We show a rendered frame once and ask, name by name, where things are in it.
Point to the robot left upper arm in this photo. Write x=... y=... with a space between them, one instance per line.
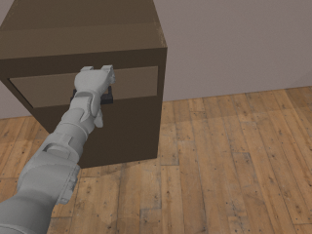
x=50 y=181

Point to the robot left hand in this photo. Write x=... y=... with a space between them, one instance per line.
x=97 y=80

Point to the cabinet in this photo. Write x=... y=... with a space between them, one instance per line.
x=50 y=37

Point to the handle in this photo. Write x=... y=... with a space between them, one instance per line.
x=104 y=99

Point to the drawer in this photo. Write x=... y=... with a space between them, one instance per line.
x=57 y=89

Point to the robot left forearm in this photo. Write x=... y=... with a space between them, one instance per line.
x=72 y=131

